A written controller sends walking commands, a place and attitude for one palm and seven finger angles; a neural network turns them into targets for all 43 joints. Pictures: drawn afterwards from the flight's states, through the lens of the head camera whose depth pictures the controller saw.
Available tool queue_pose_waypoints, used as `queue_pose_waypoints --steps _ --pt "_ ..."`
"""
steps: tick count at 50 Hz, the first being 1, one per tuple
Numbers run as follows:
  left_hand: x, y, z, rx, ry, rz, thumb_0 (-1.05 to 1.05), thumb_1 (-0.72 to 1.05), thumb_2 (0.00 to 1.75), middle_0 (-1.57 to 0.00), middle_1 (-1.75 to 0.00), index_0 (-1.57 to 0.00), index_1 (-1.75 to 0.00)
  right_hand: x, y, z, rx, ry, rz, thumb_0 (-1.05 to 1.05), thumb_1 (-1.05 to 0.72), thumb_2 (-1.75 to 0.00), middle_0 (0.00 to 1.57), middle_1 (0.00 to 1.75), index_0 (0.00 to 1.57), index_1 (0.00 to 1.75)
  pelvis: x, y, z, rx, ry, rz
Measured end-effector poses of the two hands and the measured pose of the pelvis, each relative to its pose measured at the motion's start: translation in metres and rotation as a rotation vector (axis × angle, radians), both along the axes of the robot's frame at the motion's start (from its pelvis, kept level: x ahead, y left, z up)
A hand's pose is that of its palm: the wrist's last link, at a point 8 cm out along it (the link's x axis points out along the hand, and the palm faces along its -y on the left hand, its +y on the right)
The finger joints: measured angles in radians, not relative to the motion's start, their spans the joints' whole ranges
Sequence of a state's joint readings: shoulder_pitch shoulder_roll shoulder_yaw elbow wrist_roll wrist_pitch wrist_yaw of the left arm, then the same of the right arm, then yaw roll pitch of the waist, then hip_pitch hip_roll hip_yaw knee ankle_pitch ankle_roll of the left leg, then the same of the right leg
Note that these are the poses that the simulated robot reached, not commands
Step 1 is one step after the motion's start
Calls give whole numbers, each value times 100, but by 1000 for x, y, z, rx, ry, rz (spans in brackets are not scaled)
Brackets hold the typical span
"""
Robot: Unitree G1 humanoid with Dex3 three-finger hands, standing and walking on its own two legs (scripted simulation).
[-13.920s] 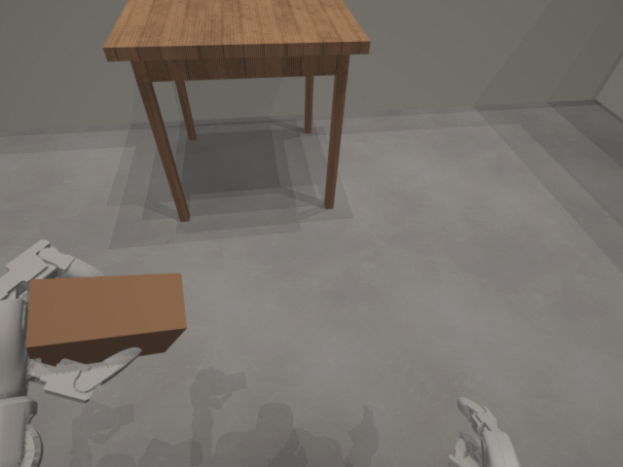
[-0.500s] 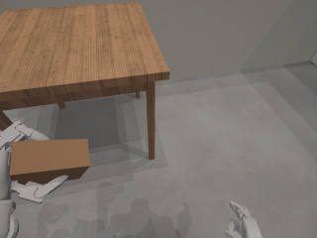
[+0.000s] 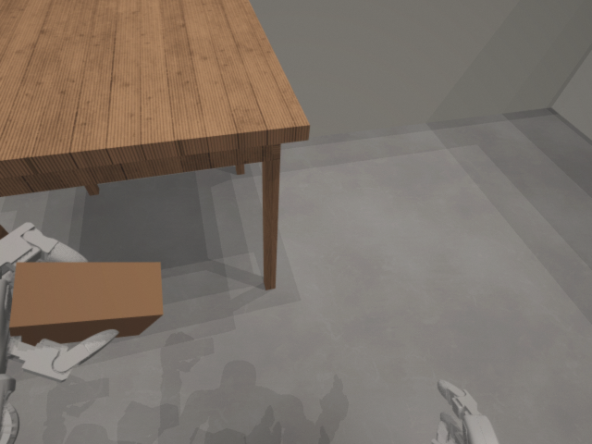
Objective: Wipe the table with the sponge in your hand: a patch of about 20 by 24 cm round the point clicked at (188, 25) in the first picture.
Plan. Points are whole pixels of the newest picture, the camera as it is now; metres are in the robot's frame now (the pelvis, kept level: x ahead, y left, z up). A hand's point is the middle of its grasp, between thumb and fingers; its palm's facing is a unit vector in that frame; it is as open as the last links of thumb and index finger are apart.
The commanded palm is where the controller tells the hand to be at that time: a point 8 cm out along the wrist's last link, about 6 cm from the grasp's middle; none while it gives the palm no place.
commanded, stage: shuffle to correct the standing spot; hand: left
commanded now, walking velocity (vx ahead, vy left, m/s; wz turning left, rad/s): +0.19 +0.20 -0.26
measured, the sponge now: (109, 303) +0.23 +0.22 +0.12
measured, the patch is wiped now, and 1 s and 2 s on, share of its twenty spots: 0.00 0.00 0.00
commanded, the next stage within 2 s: none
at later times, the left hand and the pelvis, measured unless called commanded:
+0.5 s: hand (74, 243) +0.29 +0.27 +0.15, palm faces +0.37 -0.85 -0.36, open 10.0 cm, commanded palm +0.22 +0.31 +0.18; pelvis +0.05 +0.03 -0.02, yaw -1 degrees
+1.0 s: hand (67, 159) +0.39 +0.31 +0.17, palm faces +0.19 -0.85 -0.48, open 9.9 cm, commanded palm +0.34 +0.37 +0.18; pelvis +0.14 +0.12 -0.01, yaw -9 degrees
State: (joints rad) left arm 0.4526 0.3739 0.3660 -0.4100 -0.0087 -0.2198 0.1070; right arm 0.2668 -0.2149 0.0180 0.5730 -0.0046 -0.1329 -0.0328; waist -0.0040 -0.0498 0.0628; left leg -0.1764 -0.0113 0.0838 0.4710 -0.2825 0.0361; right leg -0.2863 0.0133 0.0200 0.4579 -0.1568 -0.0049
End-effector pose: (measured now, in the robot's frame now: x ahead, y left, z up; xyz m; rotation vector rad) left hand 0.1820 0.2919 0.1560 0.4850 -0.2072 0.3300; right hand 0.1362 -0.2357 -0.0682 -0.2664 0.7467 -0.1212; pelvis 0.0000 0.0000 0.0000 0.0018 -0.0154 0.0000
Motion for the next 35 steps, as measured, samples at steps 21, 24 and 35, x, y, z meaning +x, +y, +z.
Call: queue_pose_waypoints --steps 21,24,35 --pt "53 14 3 -15 -87 4 -1 -49 101 -75 -136 -76 -135 74 28 -9 43 -103 1 2 -90 -90 20 30 21 30 47 23 -20 -18 9 -16" --pt "62 14 1 -22 -105 -24 -1 -49 101 -75 -136 -76 -135 75 27 -15 16 -50 -2 2 -90 -90 20 30 21 30 51 30 -22 -21 14 -11" --pt "113 18 34 118 -139 -144 -1 -49 101 -76 -136 -76 -135 82 47 -30 79 -34 -100 2 -90 -90 20 30 21 30 89 54 -25 -2 1 -56"
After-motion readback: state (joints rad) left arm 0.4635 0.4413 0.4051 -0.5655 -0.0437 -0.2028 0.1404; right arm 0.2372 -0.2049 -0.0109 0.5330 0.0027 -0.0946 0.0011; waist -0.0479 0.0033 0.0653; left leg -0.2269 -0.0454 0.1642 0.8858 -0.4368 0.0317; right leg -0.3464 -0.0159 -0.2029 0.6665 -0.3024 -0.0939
